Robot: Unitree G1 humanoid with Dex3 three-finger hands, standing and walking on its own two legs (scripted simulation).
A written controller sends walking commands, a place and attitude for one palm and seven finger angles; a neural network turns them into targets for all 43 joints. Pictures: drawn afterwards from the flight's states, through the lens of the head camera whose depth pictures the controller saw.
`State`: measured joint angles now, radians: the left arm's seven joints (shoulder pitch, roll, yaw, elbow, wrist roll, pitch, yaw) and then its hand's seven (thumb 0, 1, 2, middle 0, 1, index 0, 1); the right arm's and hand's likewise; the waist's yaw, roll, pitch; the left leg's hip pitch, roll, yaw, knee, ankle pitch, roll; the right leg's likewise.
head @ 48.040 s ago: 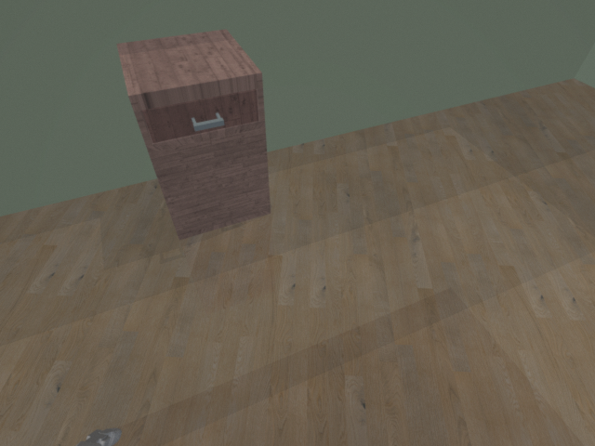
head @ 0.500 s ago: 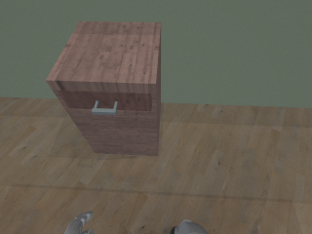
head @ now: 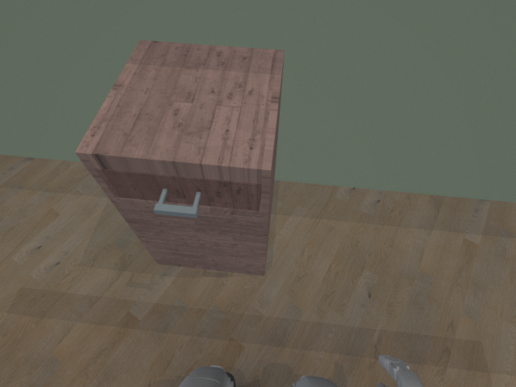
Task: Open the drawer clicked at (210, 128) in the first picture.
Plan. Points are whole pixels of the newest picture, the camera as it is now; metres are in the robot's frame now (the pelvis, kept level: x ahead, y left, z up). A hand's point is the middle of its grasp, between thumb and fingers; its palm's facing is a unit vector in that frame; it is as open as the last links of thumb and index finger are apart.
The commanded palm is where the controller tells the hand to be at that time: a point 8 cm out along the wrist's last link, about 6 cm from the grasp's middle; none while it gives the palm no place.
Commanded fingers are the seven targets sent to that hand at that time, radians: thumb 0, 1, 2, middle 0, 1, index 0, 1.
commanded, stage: come to a stop and stand still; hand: left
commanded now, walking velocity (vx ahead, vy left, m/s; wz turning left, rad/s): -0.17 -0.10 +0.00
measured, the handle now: (178, 202) +0.49 +0.25 -0.19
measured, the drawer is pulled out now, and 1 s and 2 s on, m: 0.00 0.00 0.00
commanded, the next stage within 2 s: look again from close up in 0.80 s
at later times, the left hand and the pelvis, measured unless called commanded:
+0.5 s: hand out of the picture +0.06 +0.12 -0.16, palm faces +0.03 -0.98 -0.21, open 7.4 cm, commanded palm none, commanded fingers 0.00 0.90 0.90 -0.20 -0.30 -0.20 -0.30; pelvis -0.02 -0.06 +0.01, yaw +0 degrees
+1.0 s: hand out of the picture -0.03 +0.11 -0.16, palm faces +0.02 -0.98 -0.22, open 7.4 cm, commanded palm none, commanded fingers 0.00 0.90 0.90 -0.20 -0.30 -0.20 -0.30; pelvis -0.03 -0.06 +0.01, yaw -1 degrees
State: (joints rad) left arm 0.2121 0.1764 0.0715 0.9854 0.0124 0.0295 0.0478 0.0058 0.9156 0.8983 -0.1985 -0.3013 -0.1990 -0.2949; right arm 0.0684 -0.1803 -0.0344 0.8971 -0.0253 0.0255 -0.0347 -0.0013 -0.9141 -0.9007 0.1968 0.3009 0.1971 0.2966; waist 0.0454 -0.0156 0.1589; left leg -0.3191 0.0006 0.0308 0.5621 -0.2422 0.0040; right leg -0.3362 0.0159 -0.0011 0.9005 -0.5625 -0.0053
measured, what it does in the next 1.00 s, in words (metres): steps on the spot: right foot, then left foot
